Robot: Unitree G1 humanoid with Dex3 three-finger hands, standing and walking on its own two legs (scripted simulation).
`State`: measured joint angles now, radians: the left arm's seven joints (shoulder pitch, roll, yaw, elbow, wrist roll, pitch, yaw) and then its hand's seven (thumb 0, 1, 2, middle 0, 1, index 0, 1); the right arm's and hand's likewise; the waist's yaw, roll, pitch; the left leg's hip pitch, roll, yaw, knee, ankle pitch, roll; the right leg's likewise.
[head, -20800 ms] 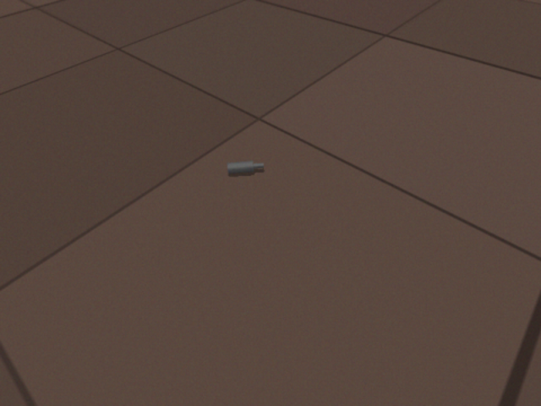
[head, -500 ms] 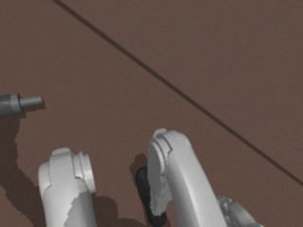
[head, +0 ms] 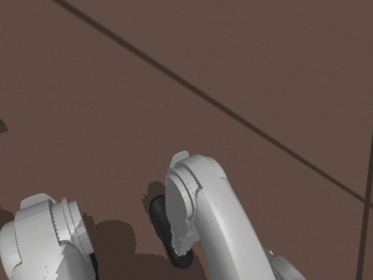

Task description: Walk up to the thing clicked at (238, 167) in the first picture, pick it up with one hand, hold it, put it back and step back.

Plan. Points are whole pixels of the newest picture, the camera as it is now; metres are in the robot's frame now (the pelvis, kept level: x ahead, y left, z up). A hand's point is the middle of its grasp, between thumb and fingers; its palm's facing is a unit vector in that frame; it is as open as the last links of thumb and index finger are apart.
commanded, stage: rest palm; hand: left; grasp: from above
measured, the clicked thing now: out of the picture +0.45 +0.35 -0.28
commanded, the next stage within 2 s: close in 0.88 s
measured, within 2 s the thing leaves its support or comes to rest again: neither
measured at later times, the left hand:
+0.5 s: hand out of the picture +0.42 +0.37 -0.24, palm faces -0.46 -0.14 -0.88, open 14.2 cm
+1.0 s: hand out of the picture +0.43 +0.36 -0.25, palm faces -0.46 -0.14 -0.88, open 14.1 cm
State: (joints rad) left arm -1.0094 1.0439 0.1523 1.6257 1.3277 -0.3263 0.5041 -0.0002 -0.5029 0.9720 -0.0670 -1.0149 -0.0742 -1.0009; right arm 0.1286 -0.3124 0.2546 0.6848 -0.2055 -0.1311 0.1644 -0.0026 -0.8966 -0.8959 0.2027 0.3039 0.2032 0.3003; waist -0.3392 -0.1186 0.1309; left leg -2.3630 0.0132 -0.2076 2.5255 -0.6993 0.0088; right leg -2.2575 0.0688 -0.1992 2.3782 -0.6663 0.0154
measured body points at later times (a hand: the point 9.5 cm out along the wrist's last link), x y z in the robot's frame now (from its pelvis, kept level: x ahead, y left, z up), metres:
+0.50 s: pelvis +0.00 +0.01 +0.00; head +0.26 +0.15 +0.33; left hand +0.44 +0.37 -0.19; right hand +0.10 -0.25 -0.06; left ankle +0.07 +0.12 -0.27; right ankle +0.11 -0.11 -0.27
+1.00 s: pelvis +0.00 +0.01 +0.00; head +0.27 +0.14 +0.32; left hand +0.45 +0.37 -0.20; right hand +0.06 -0.25 -0.06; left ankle +0.07 +0.12 -0.27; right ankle +0.11 -0.11 -0.27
